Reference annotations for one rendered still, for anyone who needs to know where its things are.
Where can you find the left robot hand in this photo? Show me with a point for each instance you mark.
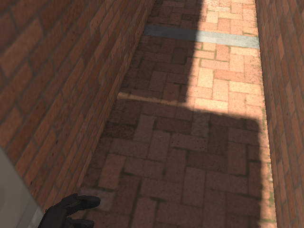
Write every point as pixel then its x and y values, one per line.
pixel 56 216

